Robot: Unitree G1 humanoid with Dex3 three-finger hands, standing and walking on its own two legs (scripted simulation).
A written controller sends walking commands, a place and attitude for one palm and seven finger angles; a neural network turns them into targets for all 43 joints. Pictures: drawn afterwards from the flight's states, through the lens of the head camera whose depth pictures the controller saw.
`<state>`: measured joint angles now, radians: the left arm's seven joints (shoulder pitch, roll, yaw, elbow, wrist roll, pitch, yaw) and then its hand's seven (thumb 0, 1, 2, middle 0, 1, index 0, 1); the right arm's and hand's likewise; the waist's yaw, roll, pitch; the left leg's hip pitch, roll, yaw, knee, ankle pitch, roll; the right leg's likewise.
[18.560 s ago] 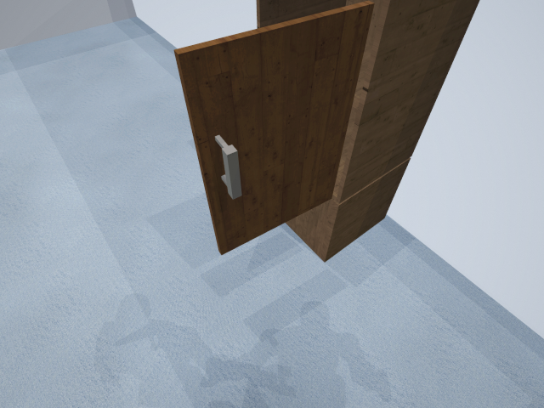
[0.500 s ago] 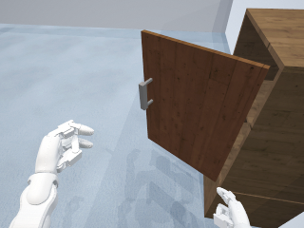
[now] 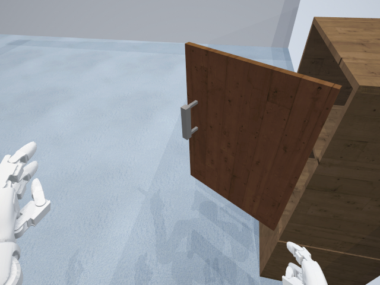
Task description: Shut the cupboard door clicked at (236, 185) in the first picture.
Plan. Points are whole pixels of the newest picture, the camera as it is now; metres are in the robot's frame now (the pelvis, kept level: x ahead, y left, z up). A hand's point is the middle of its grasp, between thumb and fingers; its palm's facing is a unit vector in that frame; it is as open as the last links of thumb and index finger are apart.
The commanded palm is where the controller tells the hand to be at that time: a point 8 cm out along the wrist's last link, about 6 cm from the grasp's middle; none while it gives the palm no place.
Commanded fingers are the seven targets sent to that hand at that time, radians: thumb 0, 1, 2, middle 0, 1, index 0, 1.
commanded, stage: draw the hand back to the body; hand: left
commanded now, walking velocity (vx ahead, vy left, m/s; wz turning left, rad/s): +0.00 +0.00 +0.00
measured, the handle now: (190, 119) +0.63 +0.08 +0.01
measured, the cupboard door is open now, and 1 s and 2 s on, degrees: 60 60 60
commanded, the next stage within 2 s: step back with the hand held close in 0.16 s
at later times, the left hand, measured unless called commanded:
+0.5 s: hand (65, 198) +0.20 +0.24 +0.15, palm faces +0.39 -0.80 -0.45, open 7.4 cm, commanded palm +0.15 +0.28 +0.17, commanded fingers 0.00 0.90 0.90 -0.20 -0.30 -0.20 -0.30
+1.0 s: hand (35, 220) +0.16 +0.27 +0.15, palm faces +0.39 -0.80 -0.45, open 7.4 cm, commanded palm +0.11 +0.30 +0.17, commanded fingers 0.00 0.90 0.90 -0.20 -0.30 -0.20 -0.30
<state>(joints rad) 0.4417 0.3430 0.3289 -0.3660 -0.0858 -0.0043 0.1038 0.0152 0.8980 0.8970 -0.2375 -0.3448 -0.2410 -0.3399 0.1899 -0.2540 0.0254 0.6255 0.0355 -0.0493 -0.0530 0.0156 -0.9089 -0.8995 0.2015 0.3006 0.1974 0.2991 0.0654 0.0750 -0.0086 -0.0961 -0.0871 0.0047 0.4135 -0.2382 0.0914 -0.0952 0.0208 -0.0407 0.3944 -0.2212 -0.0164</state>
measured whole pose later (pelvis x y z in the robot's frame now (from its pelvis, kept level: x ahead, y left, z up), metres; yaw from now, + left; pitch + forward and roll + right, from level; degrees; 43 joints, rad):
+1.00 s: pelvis -0.05 +0.01 -0.02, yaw -2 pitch +1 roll -2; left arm 0.53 0.43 0.42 -0.47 -0.05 -0.17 0.13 0.01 0.89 0.90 -0.21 -0.31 -0.21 -0.30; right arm 0.20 -0.24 0.00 0.53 0.02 0.04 -0.09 0.01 -0.91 -0.90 0.20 0.30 0.20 0.30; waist 0.01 0.00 -0.04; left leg -0.37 -0.07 0.05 0.61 -0.26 0.11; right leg -0.37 0.03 -0.01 0.57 -0.21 -0.01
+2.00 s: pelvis -0.19 +0.02 -0.01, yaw +0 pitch +5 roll -8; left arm 0.44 0.43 0.46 -0.56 -0.08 -0.24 0.14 0.01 0.89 0.90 -0.21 -0.31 -0.21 -0.30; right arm 0.15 -0.13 0.02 0.64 -0.02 -0.10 -0.04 0.02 -0.91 -0.90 0.21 0.30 0.20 0.30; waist 0.04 0.02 -0.12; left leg -0.55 0.09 0.10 0.34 0.07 0.05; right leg -0.12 0.10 -0.06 0.67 -0.57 -0.02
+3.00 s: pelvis -0.46 +0.10 -0.02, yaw -4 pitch +1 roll -2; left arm 0.47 0.42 0.43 -0.47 -0.01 -0.18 0.17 0.01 0.89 0.90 -0.21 -0.31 -0.21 -0.30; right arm 0.25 -0.20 -0.01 0.71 0.00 -0.03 -0.07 0.02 -0.90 -0.90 0.21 0.30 0.20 0.30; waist 0.02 0.01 -0.07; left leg -0.52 0.06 0.01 1.06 -0.44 0.00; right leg -0.24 0.01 -0.11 0.61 -0.38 -0.04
